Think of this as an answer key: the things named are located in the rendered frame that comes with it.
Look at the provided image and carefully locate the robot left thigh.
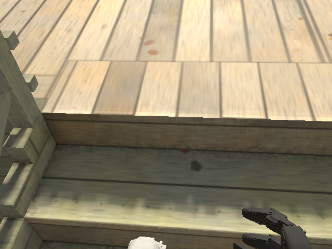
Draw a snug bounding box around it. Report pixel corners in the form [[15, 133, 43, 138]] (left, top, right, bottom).
[[128, 237, 167, 249]]

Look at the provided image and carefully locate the robot right hand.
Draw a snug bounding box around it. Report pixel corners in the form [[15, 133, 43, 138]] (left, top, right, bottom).
[[233, 207, 312, 249]]

